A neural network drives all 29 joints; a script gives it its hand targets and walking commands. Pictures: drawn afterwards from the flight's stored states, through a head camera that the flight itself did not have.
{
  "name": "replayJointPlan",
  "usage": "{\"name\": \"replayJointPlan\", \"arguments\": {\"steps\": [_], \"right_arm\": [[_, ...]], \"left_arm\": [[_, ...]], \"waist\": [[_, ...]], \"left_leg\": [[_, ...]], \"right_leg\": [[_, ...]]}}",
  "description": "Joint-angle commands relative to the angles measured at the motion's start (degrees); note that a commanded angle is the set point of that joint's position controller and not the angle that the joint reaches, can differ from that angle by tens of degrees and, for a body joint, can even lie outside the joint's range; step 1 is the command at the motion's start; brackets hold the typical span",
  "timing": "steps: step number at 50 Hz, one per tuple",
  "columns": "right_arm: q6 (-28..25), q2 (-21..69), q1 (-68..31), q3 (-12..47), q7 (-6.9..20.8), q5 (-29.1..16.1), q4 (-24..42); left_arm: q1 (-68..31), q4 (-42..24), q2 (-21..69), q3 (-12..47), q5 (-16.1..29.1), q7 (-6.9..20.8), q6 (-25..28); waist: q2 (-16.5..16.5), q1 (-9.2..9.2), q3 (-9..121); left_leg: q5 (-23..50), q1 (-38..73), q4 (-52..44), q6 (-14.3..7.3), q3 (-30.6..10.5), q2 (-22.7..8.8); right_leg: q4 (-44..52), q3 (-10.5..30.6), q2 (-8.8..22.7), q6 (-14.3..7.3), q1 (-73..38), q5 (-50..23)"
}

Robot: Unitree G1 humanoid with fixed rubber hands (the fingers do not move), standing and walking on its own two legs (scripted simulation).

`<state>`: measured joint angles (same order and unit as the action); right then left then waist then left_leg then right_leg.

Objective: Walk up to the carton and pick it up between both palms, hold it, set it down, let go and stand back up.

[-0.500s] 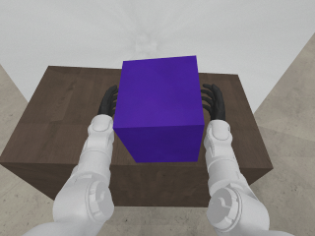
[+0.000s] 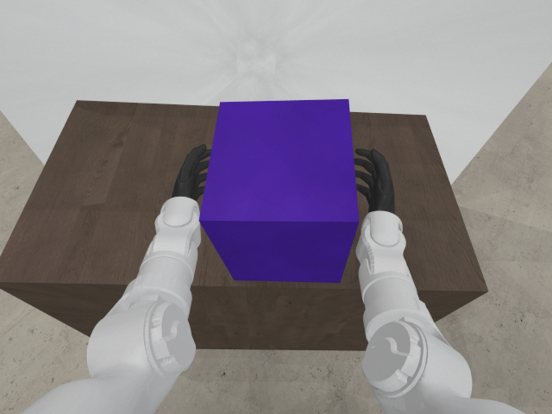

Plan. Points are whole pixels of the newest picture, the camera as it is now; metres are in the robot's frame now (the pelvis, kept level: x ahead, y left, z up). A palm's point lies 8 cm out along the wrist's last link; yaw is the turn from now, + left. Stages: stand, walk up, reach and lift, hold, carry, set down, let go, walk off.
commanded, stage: set down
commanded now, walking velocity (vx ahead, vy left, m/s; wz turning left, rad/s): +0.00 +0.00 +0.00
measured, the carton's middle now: (285, 199) +0.45 +0.00 -0.02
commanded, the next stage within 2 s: none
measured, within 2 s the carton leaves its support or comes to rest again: rests again in 0.98 s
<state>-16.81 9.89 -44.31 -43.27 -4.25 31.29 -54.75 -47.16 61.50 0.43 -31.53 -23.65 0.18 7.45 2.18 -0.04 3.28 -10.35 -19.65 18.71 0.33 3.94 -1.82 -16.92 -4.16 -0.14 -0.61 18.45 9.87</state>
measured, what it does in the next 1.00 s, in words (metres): stands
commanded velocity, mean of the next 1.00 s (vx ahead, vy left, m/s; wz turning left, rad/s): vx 0.00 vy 0.00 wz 0.00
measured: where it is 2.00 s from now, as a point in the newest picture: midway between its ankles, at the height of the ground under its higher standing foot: outside the picture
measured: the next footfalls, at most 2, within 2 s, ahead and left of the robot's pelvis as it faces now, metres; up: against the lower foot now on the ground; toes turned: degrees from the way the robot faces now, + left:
none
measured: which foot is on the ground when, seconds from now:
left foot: down 0.00-1.00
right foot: down 0.00-1.00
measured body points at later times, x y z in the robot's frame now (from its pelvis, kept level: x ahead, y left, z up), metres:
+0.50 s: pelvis -0.01 -0.01 +0.00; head +0.07 +0.01 +0.44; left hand +0.43 +0.15 +0.03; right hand +0.41 -0.14 +0.04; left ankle -0.03 +0.12 -0.75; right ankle -0.03 -0.11 -0.75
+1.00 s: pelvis -0.01 +0.00 +0.00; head +0.09 +0.01 +0.44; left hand +0.43 +0.14 +0.03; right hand +0.41 -0.15 +0.03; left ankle -0.03 +0.12 -0.75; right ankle -0.03 -0.11 -0.75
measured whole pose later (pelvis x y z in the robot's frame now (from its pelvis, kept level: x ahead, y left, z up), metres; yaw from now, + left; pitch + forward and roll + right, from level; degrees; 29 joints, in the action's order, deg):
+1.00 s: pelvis -0.01 +0.00 +0.00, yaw -1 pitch +14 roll +0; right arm -15.8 10.5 -45.2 -46.1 -2.6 33.3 -51.6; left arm -50.3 61.7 2.5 -38.7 -29.0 0.7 12.4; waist 2.2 0.0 2.5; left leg -9.7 -23.7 19.6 0.1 4.9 -2.1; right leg -19.4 -3.4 -0.3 -0.9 23.6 9.8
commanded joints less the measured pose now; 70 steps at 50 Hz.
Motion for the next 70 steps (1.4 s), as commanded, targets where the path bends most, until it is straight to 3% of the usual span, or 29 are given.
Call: {"name": "replayJointPlan", "arguments": {"steps": [1,4,7,10,14,18,21,25,30,36,43,44,51,54,55,56,58,63,64,66,67,70], "right_arm": [[-1.9,27.2,-28.0,16.4,8.2,4.2,-3.2],[-1.9,27.5,-28.0,16.4,8.2,4.7,-2.9],[-2.7,25.4,-27.3,16.2,9.0,3.6,-6.3],[-2.5,25.9,-27.2,15.5,9.2,4.1,-7.1],[-2.6,25.3,-28.1,15.1,8.9,5.2,-4.9],[-1.8,25.9,-27.0,13.9,8.8,5.7,-5.5],[-1.1,25.6,-27.0,13.4,8.6,5.5,-4.4],[-0.6,26.2,-26.8,13.6,8.9,5.5,-3.1],[-0.4,25.0,-25.2,12.9,9.2,5.7,-2.0],[-1.8,25.2,-25.0,12.7,9.5,6.5,-2.7],[-2.0,23.9,-24.2,11.8,9.4,6.6,-3.3],[-1.7,24.5,-23.3,12.4,9.5,6.0,-3.2],[-0.9,25.5,-22.8,14.0,9.3,5.7,-1.5],[-1.2,24.8,-23.0,13.6,9.3,6.2,-0.1],[-1.1,24.1,-22.7,12.9,9.2,6.2,-1.2],[-1.1,24.7,-22.3,13.2,9.0,6.2,-1.3],[-1.0,24.4,-22.4,12.2,8.9,6.7,-2.1],[-0.3,24.0,-22.2,12.0,9.0,6.7,-0.8],[-0.5,24.3,-22.3,12.3,9.0,6.5,-0.2],[-0.7,24.4,-21.8,13.0,9.0,6.2,-0.7],[-0.8,24.1,-20.6,12.9,8.9,6.3,-1.5],[-1.4,23.8,-20.2,12.6,8.9,6.1,-1.3]], "left_arm": [[-35.9,-4.7,23.9,9.6,-1.3,3.9,6.0],[-35.6,-3.7,23.5,8.4,-1.9,4.1,6.5],[-34.3,-2.7,25.0,9.6,-1.2,4.1,7.2],[-34.3,-0.7,23.9,7.8,-2.3,4.6,7.6],[-34.3,0.6,22.1,6.3,-2.8,5.0,8.4],[-35.4,0.2,21.7,6.2,-3.2,4.9,8.6],[-35.1,-0.1,20.6,5.3,-3.4,5.2,8.1],[-33.8,0.6,20.6,3.7,-4.8,5.3,7.9],[-31.8,-1.3,21.2,3.4,-4.9,5.5,6.8],[-31.2,-1.5,21.9,3.7,-5.6,4.8,7.5],[-29.3,-1.3,21.3,3.1,-6.4,4.2,7.5],[-28.3,-0.9,21.1,2.5,-7.1,4.1,7.4],[-27.4,-0.6,19.1,0.7,-7.5,5.0,7.9],[-26.9,-0.2,20.3,1.7,-7.5,4.8,8.1],[-27.4,-0.6,20.3,2.0,-7.8,4.9,8.1],[-27.2,-0.1,20.2,1.3,-7.7,4.9,8.1],[-27.8,-0.7,20.0,1.1,-7.9,5.0,8.2],[-26.3,0.0,18.7,-0.1,-8.1,5.1,7.6],[-26.5,0.1,18.5,-0.2,-8.3,5.2,8.0],[-26.0,-0.1,17.9,-0.9,-8.5,4.7,8.6],[-25.5,-0.2,18.0,-0.6,-8.6,4.7,8.8],[-24.5,0.6,18.6,-0.1,-9.0,4.3,8.7]], "waist": [[-3.1,0.66,35.2],[-2.3,0.92,35.3],[-4.6,0.39,34.3],[-2.9,1.01,32.9],[-0.7,1.37,32.2],[-2.4,0.64,32.9],[-1.7,0.33,31.7],[-2.6,1.89,31.4],[-2.1,0.81,31.0],[-2.8,1.25,31.0],[-3.2,1.97,29.5],[-3.0,2.72,29.5],[0.2,2.89,30.0],[-1.1,2.62,30.8],[-2.3,1.44,30.5],[-1.6,1.95,30.9],[-1.8,1.2,30.3],[-0.9,2.61,29.0],[-1.0,2.2,29.6],[-0.7,3.21,29.8],[-0.8,2.68,30.4],[-3.2,2.72,31.0]], "left_leg": [[28.3,9.9,3.1,0.9,3.7,0.6],[27.8,8.5,2.9,0.4,3.8,0.6],[33.1,15.5,4.4,1.5,2.7,-0.4],[29.5,13.9,3.9,1.0,2.6,-0.4],[25.4,8.9,2.8,-0.3,3.7,0.3],[23.7,7.7,1.9,-0.4,3.8,0.5],[21.1,7.0,1.5,-0.9,3.9,0.6],[18.6,3.6,0.5,-1.2,4.2,0.9],[24.2,9.6,2.2,-0.3,3.4,0.5],[29.4,12.1,4.3,0.1,3.1,-0.1],[27.6,9.9,4.4,-0.1,3.2,-0.1],[27.6,9.9,4.2,-0.4,3.3,0.0],[21.4,2.0,2.1,-2.1,3.7,0.9],[24.1,5.6,3.0,-1.5,3.5,0.7],[25.3,6.4,3.6,-1.2,3.1,0.6],[25.9,6.7,4.0,-1.3,3.3,0.5],[26.4,7.3,4.5,-1.2,3.2,0.6],[24.1,4.7,4.0,-1.7,3.2,0.7],[24.1,3.3,4.1,-1.7,3.4,0.9],[24.5,1.3,3.5,-2.0,3.2,1.3],[25.5,2.5,4.0,-2.1,2.9,1.1],[28.3,5.9,5.5,-1.5,2.8,0.7]], "right_leg": [[-5.5,-1.6,0.8,3.6,-18.5,-31.8],[-6.0,-1.5,1.0,4.0,-19.3,-32.9],[-4.8,-2.4,-0.1,2.8,-12.2,-28.3],[-4.1,-2.1,-0.1,2.7,-11.4,-25.2],[-5.1,-1.3,0.6,3.7,-14.9,-27.4],[-5.3,-1.1,0.8,3.6,-15.9,-27.5],[-4.8,-0.8,1.1,3.7,-16.4,-26.2],[-5.3,-0.3,1.7,3.9,-18.4,-25.8],[-4.8,-1.7,0.8,3.8,-14.0,-24.8],[-4.8,-2.1,0.0,3.3,-10.1,-24.4],[-4.5,-1.9,0.0,2.7,-9.1,-22.0],[-4.8,-1.7,0.2,3.1,-10.0,-22.9],[-6.8,-0.4,1.4,4.2,-16.0,-27.1],[-6.3,-1.0,0.8,4.0,-13.1,-26.1],[-6.0,-1.0,0.9,3.6,-11.6,-25.5],[-5.8,-0.9,0.8,3.6,-11.0,-25.9],[-5.6,-1.2,0.6,3.7,-8.9,-24.1],[-6.2,-0.5,0.8,3.9,-10.3,-24.1],[-6.7,-0.3,1.0,4.0,-11.8,-25.8],[-7.6,0.1,1.3,4.2,-14.0,-29.0],[-7.8,-0.2,1.1,4.2,-13.0,-29.1],[-6.9,-0.7,0.8,3.7,-8.9,-26.7]]}}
